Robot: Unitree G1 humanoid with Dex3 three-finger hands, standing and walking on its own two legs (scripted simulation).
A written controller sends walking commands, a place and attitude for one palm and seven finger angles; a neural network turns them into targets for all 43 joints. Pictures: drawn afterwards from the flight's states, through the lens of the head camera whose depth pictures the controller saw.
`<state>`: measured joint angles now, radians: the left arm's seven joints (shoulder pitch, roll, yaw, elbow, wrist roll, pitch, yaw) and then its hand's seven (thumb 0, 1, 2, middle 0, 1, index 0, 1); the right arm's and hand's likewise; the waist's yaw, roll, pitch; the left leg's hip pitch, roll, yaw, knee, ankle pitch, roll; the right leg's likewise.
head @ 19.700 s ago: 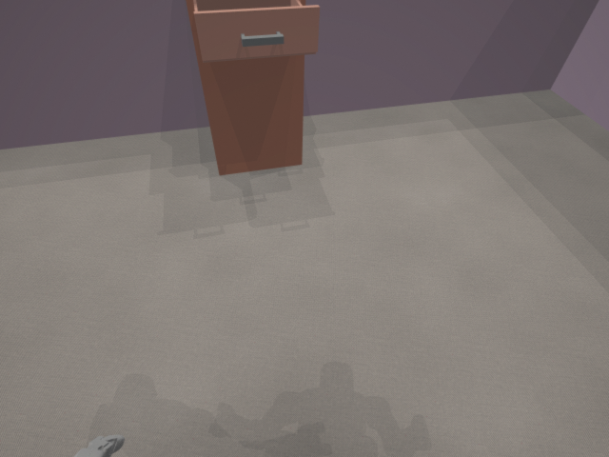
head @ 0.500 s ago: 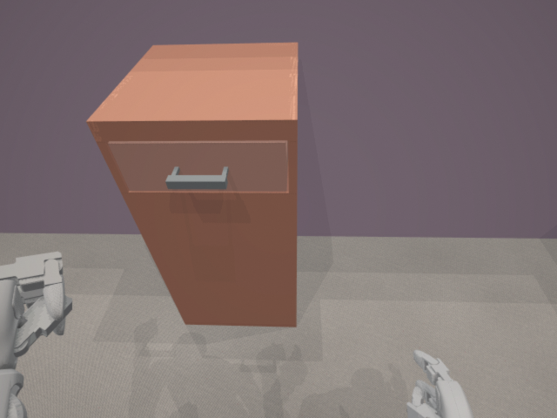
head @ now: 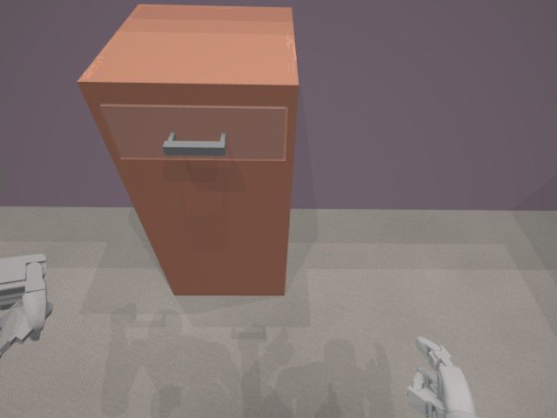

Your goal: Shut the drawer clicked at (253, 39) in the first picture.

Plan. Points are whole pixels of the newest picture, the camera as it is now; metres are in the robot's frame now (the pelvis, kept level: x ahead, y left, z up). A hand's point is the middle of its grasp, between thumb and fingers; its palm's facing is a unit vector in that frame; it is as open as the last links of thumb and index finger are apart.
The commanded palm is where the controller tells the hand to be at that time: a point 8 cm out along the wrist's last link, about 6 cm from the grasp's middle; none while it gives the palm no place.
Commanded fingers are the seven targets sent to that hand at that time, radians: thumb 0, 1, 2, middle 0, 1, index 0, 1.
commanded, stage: step back with the hand held close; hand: left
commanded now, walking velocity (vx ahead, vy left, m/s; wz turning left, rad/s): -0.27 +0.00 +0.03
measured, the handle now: (196, 142) +0.65 +0.22 +0.01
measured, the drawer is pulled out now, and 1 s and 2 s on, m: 0.00 0.00 0.00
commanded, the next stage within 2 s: stop stepping back and stand still in 0.58 s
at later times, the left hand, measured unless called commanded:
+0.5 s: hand out of the picture +0.12 +0.25 +0.17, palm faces +0.39 -0.78 -0.48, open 3.3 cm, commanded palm +0.05 +0.28 +0.18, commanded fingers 0.00 0.90 0.90 -1.40 -1.60 -1.40 -1.60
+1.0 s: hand out of the picture -0.01 +0.24 +0.15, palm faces +0.40 -0.86 -0.32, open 3.3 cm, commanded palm -0.06 +0.27 +0.18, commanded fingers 0.00 0.90 0.90 -1.40 -1.60 -1.40 -1.60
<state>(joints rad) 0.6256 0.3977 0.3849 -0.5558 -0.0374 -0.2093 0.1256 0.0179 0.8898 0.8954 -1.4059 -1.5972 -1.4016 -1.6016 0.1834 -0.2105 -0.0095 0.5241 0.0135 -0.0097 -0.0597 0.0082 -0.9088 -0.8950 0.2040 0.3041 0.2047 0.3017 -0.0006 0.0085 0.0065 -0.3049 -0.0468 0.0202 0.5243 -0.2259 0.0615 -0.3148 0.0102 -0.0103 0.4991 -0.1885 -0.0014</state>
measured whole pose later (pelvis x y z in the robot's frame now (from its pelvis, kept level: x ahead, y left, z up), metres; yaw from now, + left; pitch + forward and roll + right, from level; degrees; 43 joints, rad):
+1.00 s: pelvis -0.19 -0.01 -0.01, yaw -1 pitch -3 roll -3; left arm 0.60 0.33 0.32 -0.48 -0.04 -0.20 0.13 0.02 0.89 0.90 -1.41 -1.60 -1.41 -1.60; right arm 0.29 -0.26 -0.02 0.63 0.02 -0.05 -0.08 0.01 -0.91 -0.90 0.20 0.30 0.20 0.30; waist 0.00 0.01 -0.08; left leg -0.45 0.01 -0.01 0.74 -0.24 0.02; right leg -0.04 0.07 -0.03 0.50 -0.42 -0.02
